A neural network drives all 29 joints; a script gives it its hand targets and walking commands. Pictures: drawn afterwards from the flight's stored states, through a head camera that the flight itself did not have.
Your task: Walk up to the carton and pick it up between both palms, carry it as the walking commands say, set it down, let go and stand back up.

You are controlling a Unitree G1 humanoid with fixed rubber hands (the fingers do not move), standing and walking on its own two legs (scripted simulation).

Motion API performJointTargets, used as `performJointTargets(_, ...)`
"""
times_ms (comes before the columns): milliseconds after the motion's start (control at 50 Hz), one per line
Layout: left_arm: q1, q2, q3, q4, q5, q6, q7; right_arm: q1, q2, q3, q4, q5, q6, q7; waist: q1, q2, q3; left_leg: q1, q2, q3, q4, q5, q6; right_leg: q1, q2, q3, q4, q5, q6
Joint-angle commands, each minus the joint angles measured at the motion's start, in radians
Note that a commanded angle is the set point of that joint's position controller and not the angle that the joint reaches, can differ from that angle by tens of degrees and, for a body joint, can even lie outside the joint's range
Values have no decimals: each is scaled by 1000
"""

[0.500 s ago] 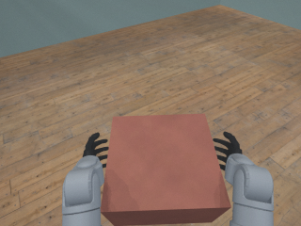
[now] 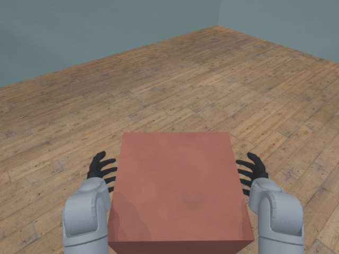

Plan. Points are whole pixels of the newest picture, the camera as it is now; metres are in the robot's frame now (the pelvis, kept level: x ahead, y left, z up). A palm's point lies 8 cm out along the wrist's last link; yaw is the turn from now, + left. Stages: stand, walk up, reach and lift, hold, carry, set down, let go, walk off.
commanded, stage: carry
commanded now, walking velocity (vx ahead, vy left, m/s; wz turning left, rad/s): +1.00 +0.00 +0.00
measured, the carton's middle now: (176, 192) +0.29 -0.02 +0.01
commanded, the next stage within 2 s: none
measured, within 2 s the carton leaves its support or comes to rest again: neither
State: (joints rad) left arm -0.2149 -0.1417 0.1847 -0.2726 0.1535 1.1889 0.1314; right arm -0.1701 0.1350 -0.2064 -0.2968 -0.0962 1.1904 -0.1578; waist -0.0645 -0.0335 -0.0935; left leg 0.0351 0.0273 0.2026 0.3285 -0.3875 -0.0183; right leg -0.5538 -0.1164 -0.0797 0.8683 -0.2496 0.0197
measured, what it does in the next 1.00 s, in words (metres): walks ahead: right foot, then left foot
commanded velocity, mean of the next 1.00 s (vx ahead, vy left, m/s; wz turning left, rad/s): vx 0.86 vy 0.00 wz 0.00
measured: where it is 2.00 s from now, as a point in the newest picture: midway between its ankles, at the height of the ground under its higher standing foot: (155, 143)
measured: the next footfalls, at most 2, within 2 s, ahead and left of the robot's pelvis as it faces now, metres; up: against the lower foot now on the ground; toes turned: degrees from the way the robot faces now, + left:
right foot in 0.08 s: +0.29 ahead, -0.13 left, +0.00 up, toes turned -7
left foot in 0.48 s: +0.61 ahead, +0.10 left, +0.00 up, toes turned +10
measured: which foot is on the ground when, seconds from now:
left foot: down 0.00-0.12, up 0.14-0.46, down 0.48-0.92, up 0.94-1.00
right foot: up 0.00-0.06, down 0.08-0.50, up 0.52-0.86, down 0.88-1.00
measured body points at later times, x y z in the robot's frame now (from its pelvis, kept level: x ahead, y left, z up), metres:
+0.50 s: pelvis +0.46 +0.01 -0.01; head +0.46 +0.02 +0.44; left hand +0.73 +0.21 +0.08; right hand +0.77 -0.14 +0.08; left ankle +0.58 +0.09 -0.74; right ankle +0.27 -0.12 -0.71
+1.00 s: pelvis +0.91 +0.00 -0.02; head +0.93 +0.01 +0.43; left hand +1.19 +0.19 +0.05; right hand +1.22 -0.16 +0.04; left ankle +0.69 +0.09 -0.61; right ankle +0.99 -0.10 -0.73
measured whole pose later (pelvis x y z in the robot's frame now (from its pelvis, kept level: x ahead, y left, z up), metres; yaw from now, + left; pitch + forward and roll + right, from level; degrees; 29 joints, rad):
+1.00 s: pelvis +0.91 +0.00 -0.02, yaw +5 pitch +2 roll -2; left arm -0.26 -0.15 0.16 -0.23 0.13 1.17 0.20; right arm -0.24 0.11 -0.28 -0.23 -0.07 1.17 -0.13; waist 0.02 0.02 -0.02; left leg -0.25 0.04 0.00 1.30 -0.42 0.02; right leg -0.46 -0.06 -0.24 0.65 -0.16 -0.07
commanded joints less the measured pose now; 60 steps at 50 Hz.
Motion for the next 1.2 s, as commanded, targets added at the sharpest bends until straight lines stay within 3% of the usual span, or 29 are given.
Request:
performJointTargets(0, -518, -905, -724, -87, -411, 4, -321, -598, 916, 826, -47, 485, 20, 426, 54, 232, -70, -6, 224, -86, -125, 658, 110, 81, 43, -109, -290, 85, -13)
performJointTargets(40, -453, -884, -701, 14, -376, 15, -313, -524, 896, 770, 78, 470, 37, 424, 70, 307, -101, -134, 193, 2, 33, 903, 76, 357, 121, -215, -275, 116, -23)
performJointTargets(60, -458, -865, -718, -52, -379, 2, -309, -479, 891, 770, 67, 453, 37, 428, 87, 181, -232, -180, 173, 28, 230, 1054, 65, 584, 155, -205, -302, 74, -70)
performJointTargets(80, -465, -878, -738, -65, -402, -6, -310, -581, 876, 792, -5, 470, 35, 422, 133, 74, -372, -311, 104, 33, 551, 938, 29, 811, 55, -32, -343, 20, -112)
performJointTargets(100, -469, -861, -725, -57, -400, -18, -313, -623, 867, 807, -21, 477, 36, 425, 139, -258, -395, -537, -18, 0, 882, 330, 7, 931, -165, 392, -493, -113, -191)
performJointTargets(120, -470, -869, -706, -45, -388, -26, -310, -667, 877, 856, -66, 489, 37, 436, 106, -322, -390, -663, -121, -166, 1046, -72, 17, 967, -285, 758, -631, 243, -274)
performJointTargets(160, -434, -932, -734, -49, -406, -29, -317, -637, 894, 825, -85, 498, 4, 421, 104, -75, -386, -781, 2, -251, 1154, -18, 60, 936, -283, 563, -518, 448, -280)
performJointTargets(200, -533, -967, -762, -162, -468, -41, -325, -631, 949, 808, -73, 496, -4, 408, 105, -1, -393, -779, 84, -261, 1019, 64, 39, 864, -246, 427, -528, 388, -226)
performJointTargets(240, -519, -954, -764, -195, -500, -44, -335, -532, 967, 792, -56, 453, -16, 387, 98, -53, -356, -744, 107, -237, 857, 115, 29, 767, -255, 370, -602, 242, -199)
performJointTargets(320, -496, -946, -797, -135, -549, -25, -373, -524, 949, 791, -100, 397, -34, 352, 93, -62, -200, -583, 67, -110, 403, 116, 20, 597, -168, 134, -711, 415, -169)
performJointTargets(380, -453, -859, -769, -147, -537, -12, -387, -431, 929, 790, -79, 375, -36, 341, 71, -209, -216, -363, -26, 28, 179, 271, 39, 639, -152, -13, -633, 720, -127)
performJointTargets(420, -472, -882, -770, -100, -526, 4, -388, -484, 899, 774, -83, 363, -43, 342, 43, -72, -364, -30, -91, 91, 110, 313, 71, 605, -93, -115, -336, 930, -69)
performJointTargets(440, -533, -863, -778, -147, -541, 5, -388, -513, 894, 769, -83, 378, -47, 336, 11, -4, -456, 205, 25, -89, 77, 203, 112, 434, -35, -143, -82, 734, -31)
performJointTargets(480, -523, -809, -774, -98, -498, 16, -389, -444, 878, 747, 8, 356, -35, 344, 45, 342, -383, 422, 351, -803, -84, -66, 239, -37, 162, 19, 343, -117, -23)
performJointTargets(500, -531, -817, -761, -113, -519, 10, -395, -433, 877, 747, 1, 350, -32, 343, 41, 224, -366, 430, 386, -905, -82, 184, 279, -131, 133, 125, 502, -161, -36)
performJointTargets(540, -451, -859, -712, -17, -472, 24, -398, -534, 902, 780, -39, 381, -16, 352, 39, 82, -246, 210, 376, -622, -96, 156, 227, -171, -23, 164, 469, -77, -48)
performJointTargets(600, -527, -893, -717, -20, -462, 18, -374, -557, 954, 767, 32, 412, 5, 387, 54, 83, -199, 103, 273, -447, -148, 192, 147, -90, -28, 118, 241, 20, -13)
performJointTargets(700, -505, -943, -683, 56, -409, 2, -337, -671, 920, 792, -11, 481, 7, 423, 57, 107, -33, 45, 254, -233, -232, 378, 140, -134, -32, -5, -34, 96, 21)
performJointTargets(760, -529, -932, -719, 11, -411, 2, -324, -639, 910, 787, 28, 481, 21, 427, 55, 193, -25, 12, 195, -125, -213, 507, 122, -12, 10, -81, -229, 172, 9)
performJointTargets(800, -492, -904, -717, 17, -398, 10, -312, -550, 904, 761, 90, 459, 32, 427, 56, 242, -117, 32, 188, -45, -79, 883, 107, 152, 100, -166, -302, 142, -17)
performJointTargets(860, -517, -903, -746, -49, -431, -10, -315, -607, 864, 785, 8, 466, 26, 418, 108, 157, -371, -122, 134, 26, 396, 1142, 75, 658, 159, -177, -320, 64, -84)
performJointTargets(880, -470, -908, -723, -3, -416, -5, -313, -688, 876, 799, -40, 482, 32, 414, 148, 7, -421, -331, 82, 23, 713, 949, 64, 853, 2, 95, -398, -68, -160)
performJointTargets(900, -487, -910, -726, 10, -421, -11, -313, -663, 883, 805, -31, 477, 42, 419, 118, -239, -443, -551, -80, -26, 1022, 344, 32, 964, -238, 537, -515, 209, -273)
performJointTargets(920, -511, -915, -715, 15, -425, -19, -315, -691, 904, 805, -35, 483, 33, 422, 102, -291, -407, -707, -118, -180, 1162, -21, 39, 1004, -295, 639, -515, 701, -330)
performJointTargets(980, -553, -993, -769, -97, -511, -25, -338, -635, 940, 760, -44, 469, -3, 397, 117, -65, -367, -841, 15, -231, 1085, -1, 27, 946, -255, 345, -432, 1000, -236)
performJointTargets(1040, -502, -964, -756, -112, -514, -28, -347, -617, 970, 793, -92, 461, -24, 369, 98, -118, -308, -652, 78, -227, 537, 46, 16, 709, -214, 228, -532, 722, -164)
performJointTargets(1100, -500, -948, -784, -201, -540, -34, -356, -485, 947, 779, -136, 408, -41, 351, 89, -131, -355, -397, -27, -57, 129, 276, 16, 728, -118, 3, -483, 945, -121)
performJointTargets(1140, -485, -929, -784, -142, -538, -27, -362, -484, 947, 771, -101, 397, -48, 348, 50, -85, -426, -13, 4, -57, 5, 655, 69, 522, -39, -96, -319, 708, -11)
performJointTargets(1180, -511, -908, -823, -178, -547, -17, -362, -485, 885, 755, -146, 386, -59, 341, 39, 247, -520, 369, 318, -417, 93, 1396, 212, 187, 111, -46, -71, -186, 34)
